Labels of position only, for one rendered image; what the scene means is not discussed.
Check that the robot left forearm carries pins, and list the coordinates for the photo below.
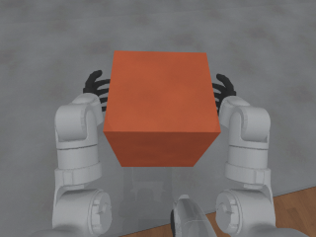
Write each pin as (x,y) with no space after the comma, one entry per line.
(76,138)

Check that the carton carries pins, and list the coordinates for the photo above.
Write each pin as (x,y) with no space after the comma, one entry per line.
(161,110)

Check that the robot left upper arm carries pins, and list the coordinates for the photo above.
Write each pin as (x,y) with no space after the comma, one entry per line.
(80,213)

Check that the robot right hand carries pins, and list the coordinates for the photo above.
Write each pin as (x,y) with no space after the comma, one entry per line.
(226,91)

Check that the right robot shin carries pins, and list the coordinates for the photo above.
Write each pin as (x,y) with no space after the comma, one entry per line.
(178,228)

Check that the robot right upper arm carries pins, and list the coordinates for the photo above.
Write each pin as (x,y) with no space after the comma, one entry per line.
(249,213)

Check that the robot right forearm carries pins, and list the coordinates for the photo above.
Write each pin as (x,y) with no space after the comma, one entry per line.
(248,140)

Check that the robot left hand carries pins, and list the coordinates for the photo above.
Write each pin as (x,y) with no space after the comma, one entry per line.
(92,87)

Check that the right robot thigh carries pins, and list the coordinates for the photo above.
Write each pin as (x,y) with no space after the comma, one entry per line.
(194,222)

